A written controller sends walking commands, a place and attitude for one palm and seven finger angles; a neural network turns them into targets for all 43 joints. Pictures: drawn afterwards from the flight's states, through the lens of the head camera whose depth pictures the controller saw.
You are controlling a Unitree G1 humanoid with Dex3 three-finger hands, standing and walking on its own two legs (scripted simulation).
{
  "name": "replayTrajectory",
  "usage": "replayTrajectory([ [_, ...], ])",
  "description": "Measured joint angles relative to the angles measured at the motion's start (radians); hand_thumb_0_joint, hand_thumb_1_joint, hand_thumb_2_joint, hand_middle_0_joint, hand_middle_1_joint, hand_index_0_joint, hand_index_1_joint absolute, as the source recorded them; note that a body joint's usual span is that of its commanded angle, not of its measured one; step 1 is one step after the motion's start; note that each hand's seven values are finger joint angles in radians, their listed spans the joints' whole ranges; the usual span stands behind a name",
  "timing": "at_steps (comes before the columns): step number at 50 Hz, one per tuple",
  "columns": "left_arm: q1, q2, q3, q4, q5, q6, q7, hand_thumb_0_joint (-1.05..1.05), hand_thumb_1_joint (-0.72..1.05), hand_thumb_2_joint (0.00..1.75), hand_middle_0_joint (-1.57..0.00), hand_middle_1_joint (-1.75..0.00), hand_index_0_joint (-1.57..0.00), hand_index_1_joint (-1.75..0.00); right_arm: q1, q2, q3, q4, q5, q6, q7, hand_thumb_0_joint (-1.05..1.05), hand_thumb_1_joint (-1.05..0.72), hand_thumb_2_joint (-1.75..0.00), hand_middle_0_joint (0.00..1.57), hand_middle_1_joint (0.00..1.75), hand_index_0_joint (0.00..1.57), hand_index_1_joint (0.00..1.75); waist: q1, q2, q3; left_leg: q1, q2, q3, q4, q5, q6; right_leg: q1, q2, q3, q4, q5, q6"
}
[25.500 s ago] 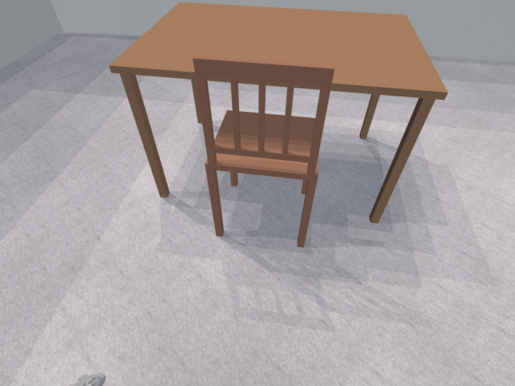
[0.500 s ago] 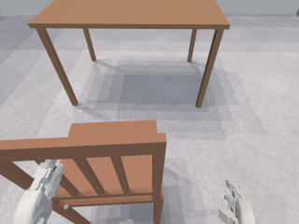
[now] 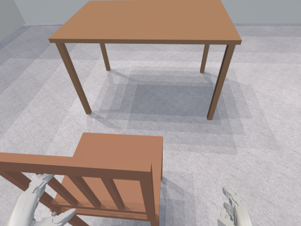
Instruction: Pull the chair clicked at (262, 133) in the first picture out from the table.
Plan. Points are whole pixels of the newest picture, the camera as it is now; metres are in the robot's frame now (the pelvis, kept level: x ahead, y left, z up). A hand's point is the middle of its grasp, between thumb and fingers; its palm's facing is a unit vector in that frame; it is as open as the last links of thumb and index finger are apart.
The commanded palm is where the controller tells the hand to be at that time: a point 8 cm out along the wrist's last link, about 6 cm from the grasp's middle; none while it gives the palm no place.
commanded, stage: draw the hand back to the body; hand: left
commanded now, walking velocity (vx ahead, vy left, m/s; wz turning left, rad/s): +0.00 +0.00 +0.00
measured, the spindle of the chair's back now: (86, 191) +0.22 +0.23 -0.07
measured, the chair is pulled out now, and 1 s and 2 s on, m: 0.72 0.70 0.70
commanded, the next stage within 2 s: step back with the hand held close in 0.58 s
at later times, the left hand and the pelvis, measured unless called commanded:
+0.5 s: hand (57, 211) +0.13 +0.23 +0.05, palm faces +0.22 -0.82 -0.53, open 6.7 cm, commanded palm +0.15 +0.28 +0.19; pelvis +0.02 -0.03 +0.00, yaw +2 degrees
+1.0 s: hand (52, 216) +0.12 +0.22 +0.07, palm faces +0.02 -0.81 -0.58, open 6.4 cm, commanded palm +0.09 +0.27 +0.19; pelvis -0.05 -0.03 +0.01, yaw +0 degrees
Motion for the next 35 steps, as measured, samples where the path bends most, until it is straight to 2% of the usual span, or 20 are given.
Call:
replayTrajectory([
  [12, -0.028, 0.043, 0.006, -0.01, -0.007, 0.084, 0.007, 0.01, 0.67, 0.78, -0.18, -0.25, -0.38, -0.29, -0.025, -0.025, -0.02, 0.059, 0.019, -0.045, 0.016, 0.02, -0.9, -0.9, 0.2, 0.3, 0.21, 0.3, 0.036, -0.003, 0.024, 0.075, -0.005, -0.019, -0.074, 0.015, -0.014, 0.068, -0.006, -0.021, -0.041, -0.012, -0.011],
  [17, -0.044, 0.051, 0.012, -0.003, -0.009, 0.09, 0.005, 0.01, 0.8, 0.84, -0.2, -0.28, -0.4, -0.31, -0.036, -0.026, -0.023, 0.07, 0.025, -0.056, 0.023, 0.02, -0.9, -0.9, 0.2, 0.3, 0.21, 0.3, 0.043, -0.004, 0.038, 0.084, -0.003, -0.027, -0.085, 0.018, -0.021, 0.075, -0.004, -0.029, -0.04, -0.017, -0.019],
  [22, -0.054, 0.045, 0.012, 0.004, -0.006, 0.085, 0.0, 0.01, 0.86, 0.88, -0.21, -0.29, -0.4, -0.33, -0.042, -0.024, -0.022, 0.08, 0.024, -0.064, 0.028, 0.02, -0.9, -0.9, 0.2, 0.3, 0.21, 0.3, 0.045, -0.001, 0.049, 0.091, 0.002, -0.031, -0.094, 0.023, -0.028, 0.079, 0.0, -0.034, -0.041, -0.018, -0.027],
  [35, -0.061, 0.048, -0.006, 0.017, 0.002, 0.064, -0.024, 0.01, 0.9, 0.89, -0.21, -0.3, -0.42, -0.34, -0.042, -0.015, -0.022, 0.093, 0.024, -0.055, 0.028, 0.02, -0.9, -0.9, 0.2, 0.3, 0.21, 0.3, 0.03, 0.007, 0.057, 0.103, 0.015, -0.029, -0.112, 0.041, -0.039, 0.083, 0.013, -0.032, -0.046, -0.004, -0.04],
])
